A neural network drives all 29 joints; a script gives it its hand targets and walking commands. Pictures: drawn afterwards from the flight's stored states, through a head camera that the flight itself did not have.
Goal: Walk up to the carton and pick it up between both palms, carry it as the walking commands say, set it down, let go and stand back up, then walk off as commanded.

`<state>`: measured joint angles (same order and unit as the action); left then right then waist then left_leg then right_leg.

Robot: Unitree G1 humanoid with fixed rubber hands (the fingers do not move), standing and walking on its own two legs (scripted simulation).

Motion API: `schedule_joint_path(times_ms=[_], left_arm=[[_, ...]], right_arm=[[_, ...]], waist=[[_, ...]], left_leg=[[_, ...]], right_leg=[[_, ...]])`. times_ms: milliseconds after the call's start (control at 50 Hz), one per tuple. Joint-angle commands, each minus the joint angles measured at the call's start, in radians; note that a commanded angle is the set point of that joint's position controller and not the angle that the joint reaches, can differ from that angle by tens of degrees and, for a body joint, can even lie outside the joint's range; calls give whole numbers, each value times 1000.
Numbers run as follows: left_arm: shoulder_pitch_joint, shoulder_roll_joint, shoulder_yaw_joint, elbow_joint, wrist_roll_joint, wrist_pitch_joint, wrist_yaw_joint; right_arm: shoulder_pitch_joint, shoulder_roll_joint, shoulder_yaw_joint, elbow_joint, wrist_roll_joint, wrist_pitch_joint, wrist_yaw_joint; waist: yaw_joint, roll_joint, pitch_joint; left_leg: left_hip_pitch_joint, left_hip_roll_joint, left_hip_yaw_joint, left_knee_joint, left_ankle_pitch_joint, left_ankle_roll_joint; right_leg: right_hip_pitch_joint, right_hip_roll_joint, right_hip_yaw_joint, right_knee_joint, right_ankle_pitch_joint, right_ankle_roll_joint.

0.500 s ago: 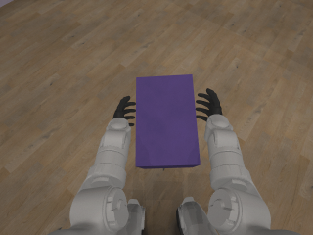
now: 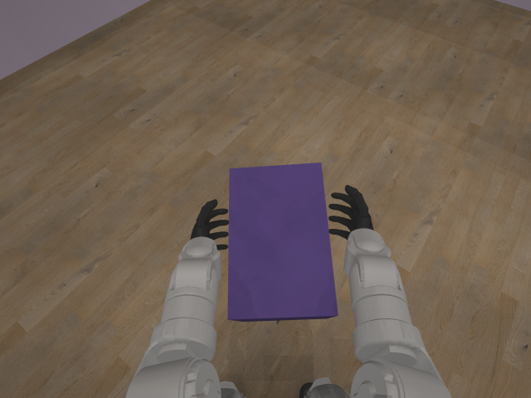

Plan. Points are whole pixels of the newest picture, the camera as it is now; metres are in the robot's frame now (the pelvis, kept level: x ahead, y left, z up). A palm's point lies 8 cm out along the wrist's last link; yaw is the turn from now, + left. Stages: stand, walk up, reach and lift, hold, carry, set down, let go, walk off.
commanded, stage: reach and lift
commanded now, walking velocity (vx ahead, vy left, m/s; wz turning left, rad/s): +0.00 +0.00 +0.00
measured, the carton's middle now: (280, 246) +0.39 -0.02 -0.10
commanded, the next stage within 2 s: none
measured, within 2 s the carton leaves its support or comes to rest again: neither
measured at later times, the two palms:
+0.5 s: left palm (198, 241) +0.34 +0.11 +0.04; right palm (379, 222) +0.34 -0.14 +0.08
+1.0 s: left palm (193, 240) +0.32 +0.11 +0.08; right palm (394, 222) +0.32 -0.14 +0.11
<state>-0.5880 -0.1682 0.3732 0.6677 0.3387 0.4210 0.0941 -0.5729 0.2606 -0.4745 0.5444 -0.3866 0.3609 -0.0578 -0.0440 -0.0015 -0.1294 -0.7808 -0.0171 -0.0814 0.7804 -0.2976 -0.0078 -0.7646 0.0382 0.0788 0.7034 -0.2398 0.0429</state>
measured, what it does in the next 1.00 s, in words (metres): stands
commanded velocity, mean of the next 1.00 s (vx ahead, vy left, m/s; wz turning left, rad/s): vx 0.00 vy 0.00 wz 0.00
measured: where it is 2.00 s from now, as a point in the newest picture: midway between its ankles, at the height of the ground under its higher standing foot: outside the picture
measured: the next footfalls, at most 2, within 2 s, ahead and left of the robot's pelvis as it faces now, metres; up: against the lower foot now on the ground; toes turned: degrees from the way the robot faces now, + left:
none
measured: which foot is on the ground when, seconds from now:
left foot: down 0.00-1.00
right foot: down 0.00-1.00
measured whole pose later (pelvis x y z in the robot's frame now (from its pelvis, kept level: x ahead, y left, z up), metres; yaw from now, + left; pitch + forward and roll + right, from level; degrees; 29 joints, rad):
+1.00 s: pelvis +0.00 -0.01 +0.03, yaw +1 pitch -5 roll -1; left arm -0.49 -0.22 0.36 0.49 0.34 0.75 0.06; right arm -0.51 0.24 -0.37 0.44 -0.39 0.69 -0.04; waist -0.05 0.00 -0.04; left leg -0.22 -0.01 -0.08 0.54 -0.24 -0.01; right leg -0.21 0.03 0.08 0.48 -0.19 0.03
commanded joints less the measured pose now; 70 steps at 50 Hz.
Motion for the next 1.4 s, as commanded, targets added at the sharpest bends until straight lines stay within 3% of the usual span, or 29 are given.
schedule_joint_path(times_ms=[0, 80, 140, 240, 260, 300, 320, 360, 420, 440, 500, 540, 600, 680, 720, 760, 780, 800, 880, 1000, 1020, 1060, 1080, 1120, 1140, 1200, 1240, 1320, 1380], left_arm=[[-555, -1042, -567, -170, -196, -98, -292], [-561, -1051, -604, -167, -210, -86, -297], [-658, -1048, -590, -183, -196, -59, -316], [-548, -995, -548, -149, -171, -24, -310], [-551, -1067, -610, -221, -218, -7, -309], [-535, -970, -529, -140, -171, 16, -317], [-469, -1115, -629, -196, -247, 23, -329], [-565, -1040, -519, -144, -177, 38, -317], [-552, -1074, -577, -193, -220, 62, -323], [-614, -1103, -670, -316, -288, 60, -321], [-560, -1067, -679, -394, -294, 106, -308], [-574, -1020, -589, -227, -213, 126, -325], [-658, -1081, -646, -299, -305, 143, -325], [-561, -1098, -681, -329, -301, 184, -318], [-523, -1061, -619, -233, -270, 229, -309], [-612, -1102, -632, -257, -274, 230, -316], [-643, -1055, -624, -334, -268, 208, -309], [-654, -1060, -641, -376, -310, 217, -313], [-734, -1035, -524, -222, -255, 242, -312], [-768, -1019, -524, -252, -274, 227, -318], [-745, -1030, -551, -279, -294, 225, -315], [-803, -1057, -577, -362, -311, 232, -309], [-755, -1012, -557, -323, -302, 226, -302], [-709, -1035, -577, -306, -292, 239, -302], [-603, -1074, -587, -258, -277, 264, -300], [-598, -1041, -581, -285, -290, 255, -296], [-548, -1110, -657, -397, -310, 265, -284], [-532, -1054, -559, -250, -297, 292, -289], [-580, -1069, -600, -334, -300, 271, -281]], right_arm=[[-268, 1005, 563, 132, 145, 20, 272], [-314, 1060, 603, 132, 181, 37, 277], [-251, 1028, 504, 203, 126, 65, 275], [-298, 1024, 572, 127, 188, 88, 283], [-228, 1007, 525, 151, 190, 110, 293], [-151, 994, 453, 264, 117, 146, 279], [-176, 1004, 575, 80, 188, 136, 279], [-215, 971, 451, 202, 132, 152, 289], [-309, 1025, 584, 82, 215, 175, 282], [-260, 1012, 601, 45, 222, 176, 283], [-203, 1021, 613, 32, 240, 228, 281], [-268, 1015, 554, 108, 185, 243, 292], [-326, 1013, 565, 54, 230, 257, 284], [-256, 1019, 625, -5, 260, 295, 293], [-282, 1009, 593, 79, 271, 332, 290], [-337, 995, 574, 36, 248, 316, 295], [-323, 1064, 609, 72, 265, 332, 302], [-280, 999, 604, 19, 260, 334, 297], [-393, 1011, 523, 150, 247, 358, 305], [-439, 1072, 596, 91, 283, 348, 289], [-431, 1105, 613, 81, 292, 353, 276], [-418, 1066, 589, 89, 291, 342, 295], [-426, 1096, 624, 112, 299, 352, 293], [-394, 1081, 626, 110, 298, 353, 292], [-429, 1058, 619, 3, 304, 342, 287], [-342, 1078, 658, 50, 315, 356, 283], [-299, 1046, 678, -19, 332, 348, 286], [-273, 985, 573, 71, 266, 366, 280], [-261, 974, 588, 37, 257, 351, 278]], waist=[[-35, 60, -595], [2, 41, -541], [-58, 48, -436], [23, 72, -383], [-60, 51, -438], [-39, 46, -251], [-85, 61, -467], [-54, 73, -223], [-1, 46, -347], [-86, 88, -454], [-72, 33, -372], [-20, 37, -261], [-75, 30, -291], [-33, 30, -336], [-8, 82, -142], [-52, 80, -207], [25, 47, -200], [-29, 62, -250], [20, 17, -18], [67, 19, -140], [61, -54, -149], [12, 34, -145], [79, -30, -164], [94, 14, -230], [43, 49, -207], [79, -11, -172], [62, 74, -284], [28, 43, -40], [10, 65, -172]], left_leg=[[493, -99, 12, -186, 398, -1], [496, -100, 17, -250, 276, 14], [453, -104, 36, -272, 167, -3], [479, -94, 47, -317, 217, 12], [579, -76, 3, -318, 258, 0], [474, -83, 31, -342, 134, 3], [624, -74, 21, -339, 223, 1], [495, -76, 29, -354, 81, 2], [571, -83, 13, -358, 171, 18], [633, -83, 20, -355, 249, -3], [683, -57, -4, -373, 314, -7], [571, -72, 17, -396, 34, 13], [626, -62, -7, -393, 85, 5], [705, -62, 1, -393, 207, 0], [621, -52, 2, -438, 28, 4], [683, -64, 7, -420, 64, -6], [689, -63, -3, -419, 99, 2], [732, -57, 12, -409, 121, -5], [596, -46, 10, -431, -148, 20], [641, -64, 37, -390, -54, 11], [656, -72, 29, -374, 8, 23], [656, -60, 20, -386, -27, 1], [659, -60, 21, -383, -13, 13], [704, -77, 31, -398, 92, -3], [724, -68, 20, -397, 96, -11], [710, -79, 24, -390, 146, -8], [802, -57, -4, -388, 340, -41], [645, -59, 10, -437, 78, -17], [692, -62, -9, -416, 203, -32]], right_leg=[[403, 87, -27, -95, 380, -18], [458, 83, -45, -117, 266, -19], [435, 89, -52, -172, 185, -25], [500, 57, -34, -201, 283, -18], [504, 75, -54, -199, 265, -29], [495, 59, -48, -232, 187, -34], [632, 76, -50, -226, 277, -32], [480, 50, -49, -241, 129, -40], [630, 49, -55, -240, 202, -25], [662, 58, -36, -236, 316, -37], [717, 68, -63, -239, 360, -23], [659, 46, -44, -287, 94, -34], [677, 48, -37, -262, 168, -37], [715, 55, -38, -281, 246, -35], [706, 37, -35, -300, 95, -47], [692, 49, -51, -296, 103, -34], [682, 46, -38, -286, 125, -41], [684, 40, -35, -293, 159, -40], [607, 26, -38, -313, -127, -38], [655, 0, 6, -336, -104, -27], [674, 7, 6, -325, -19, -15], [649, 21, -22, -299, -19, -25], [699, 10, -6, -319, -38, -24], [732, 22, -24, -304, 106, -23], [695, 36, -39, -298, 90, -33], [729, 29, -23, -293, 194, -16], [760, 51, -32, -278, 314, -30], [724, 32, -36, -317, 103, -23], [771, 44, -34, -295, 212, -29]])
